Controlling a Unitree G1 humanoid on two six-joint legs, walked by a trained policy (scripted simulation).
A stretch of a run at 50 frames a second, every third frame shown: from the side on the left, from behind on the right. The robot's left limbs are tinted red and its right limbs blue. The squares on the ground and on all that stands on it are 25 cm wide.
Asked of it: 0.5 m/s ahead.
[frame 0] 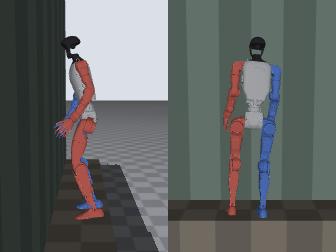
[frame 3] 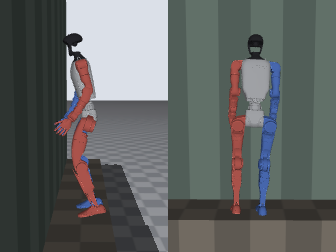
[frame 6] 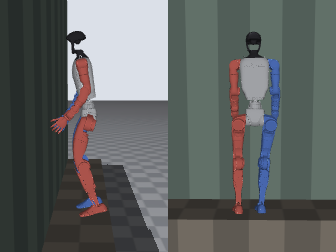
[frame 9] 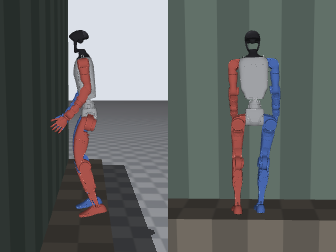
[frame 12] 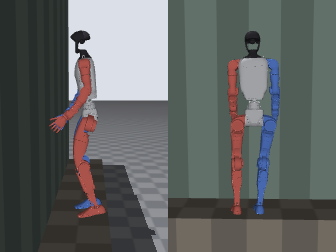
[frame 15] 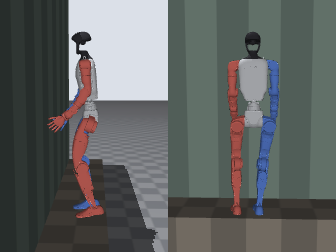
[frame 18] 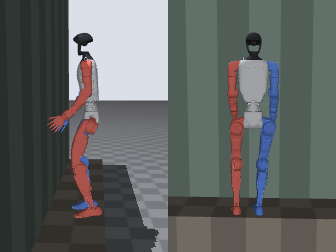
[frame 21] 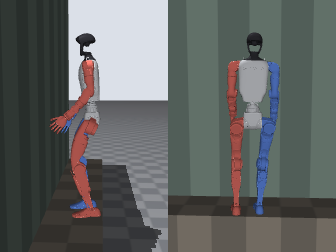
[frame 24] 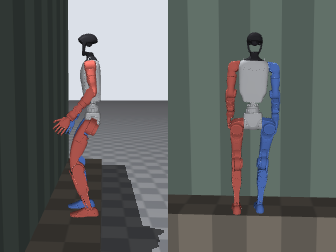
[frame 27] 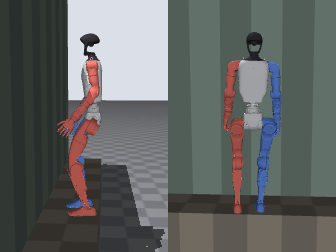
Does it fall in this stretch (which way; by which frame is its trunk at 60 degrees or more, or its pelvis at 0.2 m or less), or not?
no
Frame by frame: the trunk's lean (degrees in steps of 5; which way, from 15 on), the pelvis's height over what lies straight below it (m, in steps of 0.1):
0: 15 forward, 0.8
3: 15 forward, 0.8
6: 10, 0.8
9: 10, 0.8
12: 10, 0.8
15: 10, 0.8
18: 5, 0.8
21: 5, 0.8
24: 5, 0.8
27: 5, 0.8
